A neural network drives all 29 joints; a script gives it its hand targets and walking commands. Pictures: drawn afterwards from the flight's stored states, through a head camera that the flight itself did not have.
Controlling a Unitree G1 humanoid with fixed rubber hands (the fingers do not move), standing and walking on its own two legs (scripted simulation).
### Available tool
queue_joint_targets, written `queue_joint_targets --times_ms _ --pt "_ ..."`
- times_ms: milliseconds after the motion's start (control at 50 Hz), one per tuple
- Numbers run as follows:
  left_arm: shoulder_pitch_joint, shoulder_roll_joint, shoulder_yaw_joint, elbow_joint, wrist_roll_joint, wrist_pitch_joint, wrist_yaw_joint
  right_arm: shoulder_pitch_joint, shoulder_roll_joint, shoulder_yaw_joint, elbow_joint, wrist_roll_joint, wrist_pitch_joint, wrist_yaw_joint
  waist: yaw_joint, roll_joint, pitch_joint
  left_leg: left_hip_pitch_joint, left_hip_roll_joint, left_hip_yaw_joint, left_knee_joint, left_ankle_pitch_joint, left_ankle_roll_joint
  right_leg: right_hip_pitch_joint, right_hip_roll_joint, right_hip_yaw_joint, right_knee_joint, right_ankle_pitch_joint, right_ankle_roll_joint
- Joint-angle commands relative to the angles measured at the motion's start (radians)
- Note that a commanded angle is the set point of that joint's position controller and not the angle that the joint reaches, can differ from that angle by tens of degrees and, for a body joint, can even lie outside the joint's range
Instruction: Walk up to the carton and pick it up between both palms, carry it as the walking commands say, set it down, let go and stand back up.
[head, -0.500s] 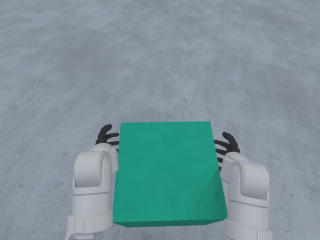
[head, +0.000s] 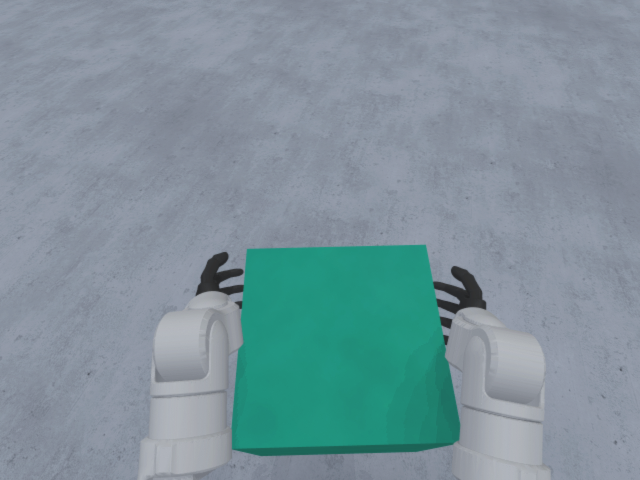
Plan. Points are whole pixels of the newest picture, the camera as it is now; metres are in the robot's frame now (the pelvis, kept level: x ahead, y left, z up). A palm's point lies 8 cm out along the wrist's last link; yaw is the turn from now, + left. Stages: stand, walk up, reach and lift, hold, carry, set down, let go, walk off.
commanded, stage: carry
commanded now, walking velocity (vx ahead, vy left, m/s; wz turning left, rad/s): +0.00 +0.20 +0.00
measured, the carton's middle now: (337, 357) +0.30 -0.01 -0.01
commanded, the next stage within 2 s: none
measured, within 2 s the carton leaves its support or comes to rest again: neither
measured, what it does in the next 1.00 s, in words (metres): walks backwards: right foot, then left foot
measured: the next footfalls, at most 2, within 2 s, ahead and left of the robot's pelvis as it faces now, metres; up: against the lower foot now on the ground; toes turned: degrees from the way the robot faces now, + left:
right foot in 0.56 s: -0.02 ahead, -0.09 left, +0.00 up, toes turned -12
left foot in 0.76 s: +0.04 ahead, +0.15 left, +0.00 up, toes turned +13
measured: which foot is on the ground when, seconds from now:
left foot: down 0.00-0.60, up 0.62-0.74, down 0.76-1.00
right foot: down 0.00-0.32, up 0.34-0.54, down 0.56-0.80, up 0.82-1.00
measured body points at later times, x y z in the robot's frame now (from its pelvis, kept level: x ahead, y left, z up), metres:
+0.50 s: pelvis -0.04 +0.03 +0.00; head -0.04 +0.03 +0.45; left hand +0.27 +0.18 +0.08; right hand +0.26 -0.12 +0.07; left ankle +0.05 +0.07 -0.72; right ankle -0.07 -0.09 -0.71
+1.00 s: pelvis -0.09 +0.09 +0.00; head -0.08 +0.08 +0.45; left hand +0.22 +0.24 +0.08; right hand +0.22 -0.07 +0.07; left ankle +0.00 +0.15 -0.72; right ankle -0.11 -0.04 -0.70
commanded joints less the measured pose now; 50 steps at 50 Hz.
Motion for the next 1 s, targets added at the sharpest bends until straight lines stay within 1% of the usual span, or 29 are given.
queue_joint_targets --times_ms 0,20,100,120,160,180,200,260,300,360,400,420,460,500,520,540,580,600,640,660,720,760,800,820,840,880,900,920,980 --pt "-0.53 -1.016 -0.686 -0.087 -0.415 0.031 -0.514 -0.652 0.973 0.788 -0.077 0.464 -0.005 0.425 -0.009 0.094 -0.521 0.48 0.33 -0.282 -0.12 0.607 0.102 -0.108 0.019 0.034 0.11 -0.207 -0.015" --pt "-0.56 -1.05 -0.697 -0.079 -0.426 0.029 -0.51 -0.667 0.955 0.775 -0.099 0.457 -0.01 0.418 -0.01 0.183 -0.508 0.485 0.304 -0.269 -0.131 0.574 0.083 -0.134 0.016 0.05 0.122 -0.185 -0.02" --pt "-0.589 -1.041 -0.694 -0.067 -0.439 0.031 -0.515 -0.637 0.939 0.775 -0.059 0.438 -0.01 0.427 0.002 0.129 -0.463 0.278 0.257 -0.173 -0.197 0.174 0.044 0.019 0.026 -0.002 -0.016 -0.039 -0.039" --pt "-0.615 -1.046 -0.688 -0.063 -0.444 0.036 -0.515 -0.693 0.935 0.761 -0.08 0.439 -0.008 0.421 0.008 0.089 -0.491 0.273 0.203 -0.123 -0.136 0.152 -0.006 0.097 0.025 -0.013 -0.192 0.109 -0.025" --pt "-0.522 -1.005 -0.681 -0.04 -0.434 0.023 -0.519 -0.652 0.939 0.776 -0.083 0.445 -0.013 0.417 0.015 -0.212 -0.473 0.014 0.11 -0.078 0.029 -0.057 -0.08 0.287 -0.218 0.314 -0.257 0.431 -0.107" --pt "-0.504 -1.019 -0.671 -0.065 -0.433 0.02 -0.522 -0.611 0.952 0.777 -0.068 0.438 -0.008 0.415 0.018 -0.27 -0.488 -0.016 0.068 -0.111 0.131 -0.223 -0.092 0.27 -0.32 0.388 -0.291 0.417 -0.159" --pt "-0.593 -1.024 -0.681 -0.098 -0.444 0.014 -0.525 -0.73 0.961 0.797 -0.141 0.454 -0.025 0.412 0.004 -0.282 -0.398 -0.003 0.104 -0.192 0.099 -0.203 -0.096 0.196 -0.292 0.371 -0.31 0.383 -0.153" --pt "-0.592 -1.013 -0.695 -0.118 -0.429 0.029 -0.517 -0.658 0.999 0.797 -0.049 0.467 -0.007 0.421 -0.002 -0.062 -0.438 0.257 0.09 -0.154 -0.138 -0.013 -0.07 0.035 -0.149 0.188 -0.205 0.346 -0.057" --pt "-0.559 -1.01 -0.709 -0.092 -0.442 0.02 -0.518 -0.616 0.95 0.796 -0.064 0.458 -0.018 0.421 -0.011 0.184 -0.488 0.406 0.361 -0.397 -0.291 0.245 0.004 -0.095 0.007 0.011 0.026 -0.1 0.018" --pt "-0.589 -1.026 -0.712 -0.075 -0.43 0.019 -0.514 -0.668 0.956 0.78 -0.044 0.465 -0.006 0.437 -0.011 0.139 -0.438 0.314 0.325 -0.283 -0.298 -0.013 0.054 -0.119 0.031 0.035 0.218 -0.187 -0.031" --pt "-0.607 -1.033 -0.714 -0.052 -0.426 0.027 -0.514 -0.688 0.953 0.769 -0.052 0.451 -0.012 0.435 -0.005 0.122 -0.416 0.262 0.289 -0.26 -0.356 -0.138 0.028 -0.088 0.05 0.016 0.23 -0.145 -0.029" --pt "-0.651 -1.053 -0.75 -0.081 -0.463 0.03 -0.51 -0.603 0.945 0.756 -0.016 0.44 -0.003 0.437 0.001 0.222 -0.42 0.246 0.281 -0.228 -0.393 -0.193 -0.048 -0.027 0.062 0.004 0.213 -0.163 -0.037" --pt "-0.661 -1.051 -0.74 -0.088 -0.46 0.023 -0.503 -0.699 0.946 0.76 -0.082 0.467 -0.014 0.436 -0.004 0.23 -0.472 0.339 0.249 -0.214 -0.323 0.037 -0.02 -0.044 0.094 -0.01 0.158 -0.138 -0.032" --pt "-0.599 -1.015 -0.706 -0.052 -0.448 0.023 -0.502 -0.671 0.94 0.783 -0.051 0.476 -0.009 0.432 -0.011 0.124 -0.511 0.445 0.279 -0.218 -0.236 0.348 0.004 -0.024 0.104 -0.024 -0.011 -0.117 -0.021" --pt "-0.54 -1.009 -0.692 0.001 -0.436 0.026 -0.516 -0.628 0.917 0.77 -0.03 0.447 -0.017 0.424 0.001 0.108 -0.542 0.434 0.25 -0.169 -0.198 0.27 0.001 0.068 0.084 -0.032 -0.175 -0.079 -0.031" --pt "-0.594 -1.024 -0.704 -0.053 -0.455 0.022 -0.518 -0.639 0.931 0.764 -0.021 0.448 -0.015 0.425 0.018 0.093 -0.522 0.283 0.221 -0.159 -0.153 0.221 -0.026 0.206 -0.011 0.074 -0.276 0.097 -0.051" --pt "-0.552 -1.024 -0.67 -0.038 -0.426 0.012 -0.522 -0.726 0.956 0.809 -0.084 0.461 -0.016 0.421 0.022 -0.301 -0.438 -0.06 0.074 -0.088 0.065 -0.129 -0.112 0.245 -0.324 0.5 -0.4 0.12 -0.173" --pt "-0.569 -1.016 -0.67 -0.064 -0.419 0.011 -0.525 -0.782 0.976 0.843 -0.138 0.484 -0.019 0.422 0.015 -0.295 -0.4 -0.107 0.089 -0.187 0.178 -0.166 -0.124 0.239 -0.333 0.532 -0.374 0.251 -0.201" --pt "-0.571 -1.007 -0.691 -0.126 -0.44 0.006 -0.523 -0.697 0.986 0.838 -0.129 0.475 -0.033 0.407 0.015 -0.175 -0.375 -0.156 0.06 -0.204 0.163 -0.208 -0.12 0.332 -0.284 0.425 -0.288 0.657 -0.185" --pt "-0.586 -1.022 -0.69 -0.159 -0.459 -0.003 -0.525 -0.689 1.004 0.844 -0.145 0.485 -0.032 0.401 0.011 -0.228 -0.401 -0.12 0.038 -0.175 0.171 -0.187 -0.127 0.35 -0.248 0.35 -0.235 0.899 -0.169" --pt "-0.55 -0.989 -0.669 -0.129 -0.413 0.011 -0.513 -0.615 0.984 0.815 -0.072 0.463 -0.015 0.408 0.004 -0.265 -0.44 0.068 0.008 -0.08 -0.121 0.012 -0.111 0.358 -0.177 0.17 -0.156 1.028 -0.076" --pt "-0.483 -0.98 -0.682 -0.099 -0.412 0.01 -0.516 -0.628 0.97 0.828 -0.093 0.482 -0.019 0.414 0.006 -0.173 -0.488 0.298 0.081 -0.116 -0.204 0.12 -0.076 0.199 -0.114 0.128 -0.114 0.759 -0.007" --pt "-0.54 -0.97 -0.716 -0.156 -0.439 0.013 -0.51 -0.599 0.964 0.802 -0.074 0.475 -0.024 0.42 -0.008 0.187 -0.507 0.508 0.383 -0.384 -0.173 0.669 0.047 -0.126 0.044 -0.003 0.098 -0.174 0.045" --pt "-0.537 -1.016 -0.718 -0.101 -0.417 0.024 -0.508 -0.597 0.969 0.769 -0.037 0.462 -0.012 0.422 -0.011 0.254 -0.494 0.439 0.387 -0.35 -0.208 0.339 0.084 -0.148 0.027 0.049 0.199 -0.298 0.004" --pt "-0.561 -1.021 -0.733 -0.108 -0.431 0.019 -0.515 -0.546 0.967 0.758 0.005 0.44 -0.009 0.427 -0.012 0.153 -0.436 0.356 0.359 -0.33 -0.269 0.049 0.08 -0.166 0.025 0.049 0.248 -0.267 -0.017" --pt "-0.613 -1.014 -0.719 -0.112 -0.424 0.012 -0.511 -0.651 0.979 0.784 -0.046 0.462 -0.017 0.431 -0.009 0.152 -0.403 0.298 0.286 -0.237 -0.304 -0.11 0.046 -0.134 0.041 0.032 0.244 -0.186 -0.034" --pt "-0.632 -1.042 -0.732 -0.112 -0.421 0.011 -0.508 -0.686 0.967 0.779 -0.063 0.461 -0.023 0.433 -0.007 0.222 -0.383 0.259 0.271 -0.224 -0.31 -0.122 0.049 -0.144 0.027 0.037 0.251 -0.152 -0.032" --pt "-0.623 -1.026 -0.701 -0.079 -0.425 0.02 -0.507 -0.687 0.957 0.783 -0.055 0.46 -0.011 0.432 -0.01 0.138 -0.449 0.244 0.286 -0.228 -0.334 -0.127 0.03 -0.043 0.072 -0.009 0.214 -0.154 -0.041" --pt "-0.619 -1.001 -0.718 -0.134 -0.447 0.017 -0.501 -0.6 0.957 0.771 -0.022 0.449 -0.011 0.428 -0.004 0.143 -0.494 0.342 0.301 -0.226 -0.258 0.16 0.05 -0.009 0.075 0.016 0.06 -0.117 -0.031"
